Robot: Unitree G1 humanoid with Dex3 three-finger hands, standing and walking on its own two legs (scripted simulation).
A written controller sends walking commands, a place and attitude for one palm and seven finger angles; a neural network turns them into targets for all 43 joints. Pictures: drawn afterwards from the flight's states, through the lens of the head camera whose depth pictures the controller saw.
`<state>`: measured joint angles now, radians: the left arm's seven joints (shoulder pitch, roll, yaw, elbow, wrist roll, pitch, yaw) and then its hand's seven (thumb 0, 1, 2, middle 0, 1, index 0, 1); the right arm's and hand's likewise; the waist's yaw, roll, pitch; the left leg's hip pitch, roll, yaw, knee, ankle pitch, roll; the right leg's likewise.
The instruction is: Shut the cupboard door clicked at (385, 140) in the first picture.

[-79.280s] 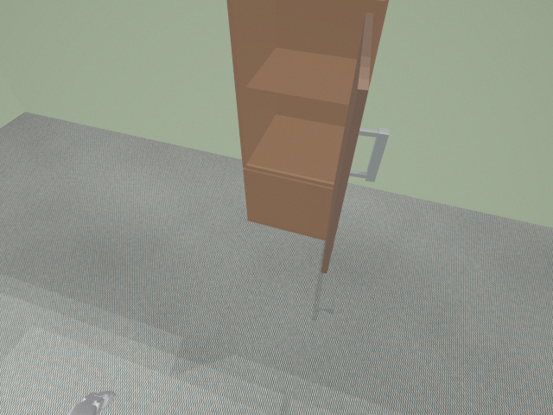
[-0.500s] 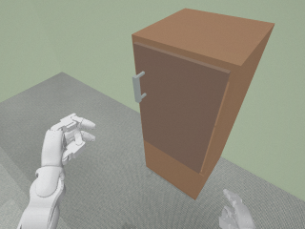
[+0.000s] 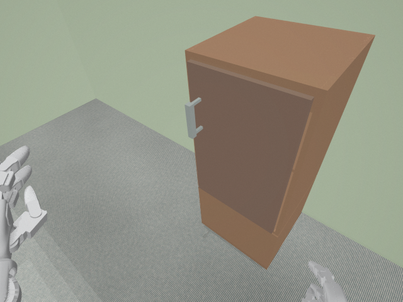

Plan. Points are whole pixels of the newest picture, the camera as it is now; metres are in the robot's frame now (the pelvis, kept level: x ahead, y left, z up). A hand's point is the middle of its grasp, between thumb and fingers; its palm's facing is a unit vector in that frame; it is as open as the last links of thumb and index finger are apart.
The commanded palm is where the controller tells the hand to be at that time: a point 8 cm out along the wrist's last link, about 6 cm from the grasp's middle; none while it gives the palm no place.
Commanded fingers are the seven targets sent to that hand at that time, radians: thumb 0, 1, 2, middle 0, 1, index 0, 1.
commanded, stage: draw the hand back to the body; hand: left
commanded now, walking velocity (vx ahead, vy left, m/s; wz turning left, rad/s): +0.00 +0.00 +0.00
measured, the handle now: (195, 118) +0.65 +0.12 +0.01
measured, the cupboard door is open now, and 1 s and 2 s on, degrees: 0 0 0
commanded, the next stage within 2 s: step back with the hand held close in 0.20 s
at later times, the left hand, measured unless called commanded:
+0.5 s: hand (60, 212) +0.20 +0.26 +0.15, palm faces +0.45 -0.78 -0.44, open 7.4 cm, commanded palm +0.13 +0.30 +0.17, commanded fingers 0.00 0.90 0.90 -0.20 -0.30 -0.20 -0.30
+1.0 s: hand (38, 252) +0.14 +0.26 +0.14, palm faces +0.41 -0.81 -0.42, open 7.4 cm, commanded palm +0.06 +0.31 +0.17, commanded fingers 0.00 0.90 0.90 -0.20 -0.30 -0.20 -0.30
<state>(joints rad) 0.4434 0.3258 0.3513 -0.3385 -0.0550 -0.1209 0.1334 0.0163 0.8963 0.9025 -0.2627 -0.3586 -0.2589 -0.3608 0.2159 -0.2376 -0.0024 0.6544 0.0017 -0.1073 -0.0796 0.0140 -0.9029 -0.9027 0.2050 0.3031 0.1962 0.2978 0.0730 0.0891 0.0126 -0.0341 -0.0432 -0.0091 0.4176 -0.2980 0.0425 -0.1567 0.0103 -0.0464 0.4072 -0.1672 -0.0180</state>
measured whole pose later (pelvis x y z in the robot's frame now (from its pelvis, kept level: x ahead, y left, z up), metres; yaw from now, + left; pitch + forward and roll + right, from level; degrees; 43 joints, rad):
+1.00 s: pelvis -0.08 +0.01 -0.02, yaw -1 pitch +0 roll +0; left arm 0.49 0.37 0.40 -0.43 -0.02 -0.20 0.16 0.02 0.89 0.90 -0.21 -0.30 -0.21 -0.30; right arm 0.24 -0.22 0.00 0.58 0.00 -0.04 -0.06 0.01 -0.90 -0.90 0.21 0.30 0.20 0.30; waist -0.02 -0.01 0.01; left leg -0.39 -0.04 0.04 0.67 -0.32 0.05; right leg -0.44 0.01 0.01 0.59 -0.16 0.00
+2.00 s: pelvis -0.30 +0.06 -0.03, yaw -3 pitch -1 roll -3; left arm 0.56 0.52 0.46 -0.67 -0.06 -0.17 0.17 0.02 0.89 0.90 -0.22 -0.30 -0.21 -0.30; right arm 0.21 -0.14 0.04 0.67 -0.01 -0.08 -0.05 0.01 -0.90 -0.90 0.21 0.30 0.20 0.30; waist 0.03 -0.05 -0.05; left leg -0.58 0.00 0.03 0.80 -0.23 -0.05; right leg -0.04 0.07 -0.02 0.53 -0.48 -0.05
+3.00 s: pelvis -0.40 +0.09 -0.02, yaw -3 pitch +0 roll +0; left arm 0.43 0.42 0.38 -0.27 0.01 -0.17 0.14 0.01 0.90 0.90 -0.21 -0.30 -0.20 -0.30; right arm 0.26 -0.18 0.01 0.68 0.00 -0.07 -0.03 0.01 -0.90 -0.90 0.21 0.30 0.20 0.30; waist 0.01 0.07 -0.05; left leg -0.30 0.10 0.05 0.70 -0.42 -0.04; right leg -0.35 -0.02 -0.10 0.64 -0.28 -0.03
